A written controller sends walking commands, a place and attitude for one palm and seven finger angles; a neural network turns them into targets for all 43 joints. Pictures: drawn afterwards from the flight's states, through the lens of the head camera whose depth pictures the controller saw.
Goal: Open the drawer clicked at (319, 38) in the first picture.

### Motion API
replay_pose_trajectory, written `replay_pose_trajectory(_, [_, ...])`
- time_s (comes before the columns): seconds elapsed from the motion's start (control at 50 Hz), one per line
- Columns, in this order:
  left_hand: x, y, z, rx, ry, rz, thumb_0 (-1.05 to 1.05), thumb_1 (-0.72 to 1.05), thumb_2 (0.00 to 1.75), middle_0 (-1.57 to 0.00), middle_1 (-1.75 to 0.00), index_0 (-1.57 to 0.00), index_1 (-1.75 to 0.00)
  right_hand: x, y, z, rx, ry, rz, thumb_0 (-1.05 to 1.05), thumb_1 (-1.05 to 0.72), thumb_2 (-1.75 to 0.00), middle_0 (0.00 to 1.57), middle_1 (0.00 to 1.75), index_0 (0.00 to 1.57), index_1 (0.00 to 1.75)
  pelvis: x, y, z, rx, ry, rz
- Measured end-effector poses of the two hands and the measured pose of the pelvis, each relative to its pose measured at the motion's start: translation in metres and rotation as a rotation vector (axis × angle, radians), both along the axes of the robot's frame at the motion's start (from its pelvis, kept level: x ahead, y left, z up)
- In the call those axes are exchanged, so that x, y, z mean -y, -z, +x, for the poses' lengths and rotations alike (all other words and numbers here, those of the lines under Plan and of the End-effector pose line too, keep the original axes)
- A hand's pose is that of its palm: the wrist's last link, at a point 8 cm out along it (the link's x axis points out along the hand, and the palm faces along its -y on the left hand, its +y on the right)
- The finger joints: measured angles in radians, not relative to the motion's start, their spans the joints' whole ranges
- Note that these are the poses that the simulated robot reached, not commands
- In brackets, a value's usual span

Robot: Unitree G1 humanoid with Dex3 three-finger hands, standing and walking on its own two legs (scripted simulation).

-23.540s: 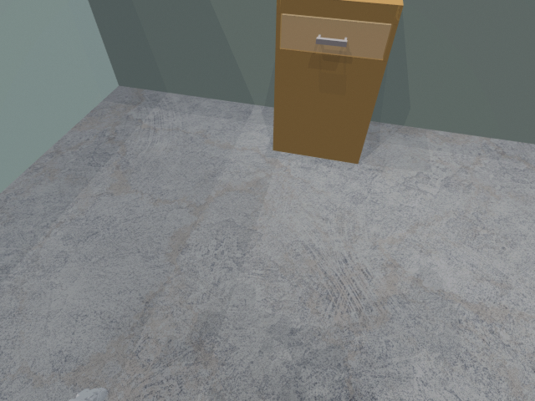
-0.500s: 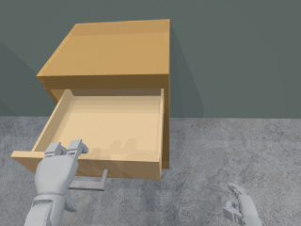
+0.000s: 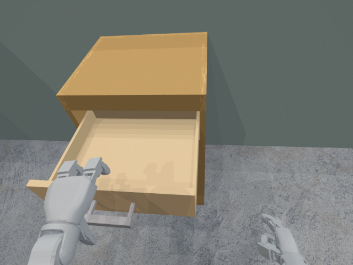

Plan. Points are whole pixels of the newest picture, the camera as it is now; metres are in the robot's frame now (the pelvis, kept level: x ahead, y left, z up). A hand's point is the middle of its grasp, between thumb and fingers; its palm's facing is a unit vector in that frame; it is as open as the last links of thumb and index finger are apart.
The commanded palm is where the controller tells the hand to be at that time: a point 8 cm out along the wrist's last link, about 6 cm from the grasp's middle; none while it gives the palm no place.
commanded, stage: lift the hand off the handle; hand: left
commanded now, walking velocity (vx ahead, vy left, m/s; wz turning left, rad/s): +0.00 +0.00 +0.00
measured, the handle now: (110, 213) +0.24 +0.24 -0.09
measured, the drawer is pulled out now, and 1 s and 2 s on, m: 0.30 0.30 0.30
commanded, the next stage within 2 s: draw the hand back to the body in 0.08 s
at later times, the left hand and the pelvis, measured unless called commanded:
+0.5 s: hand (78, 201) +0.20 +0.24 +0.08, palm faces +0.09 -0.08 -0.99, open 13.8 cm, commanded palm +0.16 +0.24 +0.13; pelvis +0.00 +0.00 +0.01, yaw +0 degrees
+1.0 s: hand (78, 193) +0.20 +0.21 +0.14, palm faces +0.36 -0.84 -0.42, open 13.4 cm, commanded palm +0.15 +0.25 +0.16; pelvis +0.01 -0.01 +0.01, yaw +2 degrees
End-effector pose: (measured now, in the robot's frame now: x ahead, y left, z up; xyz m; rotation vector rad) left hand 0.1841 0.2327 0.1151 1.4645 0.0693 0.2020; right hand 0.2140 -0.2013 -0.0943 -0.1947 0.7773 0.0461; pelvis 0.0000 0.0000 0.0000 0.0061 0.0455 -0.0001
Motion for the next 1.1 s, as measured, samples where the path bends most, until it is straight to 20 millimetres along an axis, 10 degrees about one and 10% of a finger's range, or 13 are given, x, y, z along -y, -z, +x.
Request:
replay_pose_trajectory(0.8, [-0.016, -0.032, -0.018, -0.013, -0.029, 0.037, 0.00, -0.49, 0.30, -0.32, -1.20, -0.32, -1.20, 0.007, -0.008, -0.001, 0.003, -0.011, -0.014, 0.01, -0.90, -0.90, 0.20, 0.30, 0.20, 0.29, 0.006, -0.006, -0.004, 0.037, -0.004, -0.004])
replay_pose_trajectory(0.92, [-0.016, -0.032, -0.025, 0.218, -0.056, -0.833, -0.01, -0.44, 0.32, -0.31, -1.17, -0.31, -1.17, 0.002, -0.025, -0.006, 0.145, 0.021, -0.019, 0.01, -0.90, -0.90, 0.20, 0.30, 0.20, 0.29, 0.009, -0.007, 0.000, 0.095, -0.025, -0.010])
replay_pose_trajectory(1.1, [-0.026, -0.051, -0.024, 0.376, -0.006, -0.978, -0.01, -0.22, 0.42, -0.29, -1.02, -0.29, -1.02, 0.006, -0.026, -0.020, 0.152, 0.010, -0.042, 0.01, -0.90, -0.90, 0.21, 0.30, 0.21, 0.30, 0.011, -0.010, 0.010, 0.108, -0.036, -0.019])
